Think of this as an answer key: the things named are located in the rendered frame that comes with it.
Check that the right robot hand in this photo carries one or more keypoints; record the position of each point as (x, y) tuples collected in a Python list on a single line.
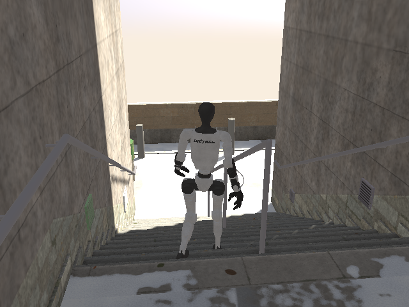
[(239, 196)]

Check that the robot left upper arm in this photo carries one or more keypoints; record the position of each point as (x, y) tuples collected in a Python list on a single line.
[(182, 145)]

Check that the robot left forearm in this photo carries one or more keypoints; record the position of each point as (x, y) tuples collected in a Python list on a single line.
[(178, 164)]

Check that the robot right thigh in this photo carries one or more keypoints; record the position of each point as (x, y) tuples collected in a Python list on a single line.
[(218, 188)]

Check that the robot right forearm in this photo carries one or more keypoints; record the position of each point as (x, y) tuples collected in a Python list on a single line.
[(234, 177)]

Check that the left robot hand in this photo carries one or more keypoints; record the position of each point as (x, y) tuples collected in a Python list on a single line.
[(179, 173)]

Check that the robot right upper arm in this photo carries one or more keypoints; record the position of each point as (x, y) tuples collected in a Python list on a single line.
[(227, 148)]

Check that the right robot shin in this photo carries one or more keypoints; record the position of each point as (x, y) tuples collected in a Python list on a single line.
[(217, 229)]

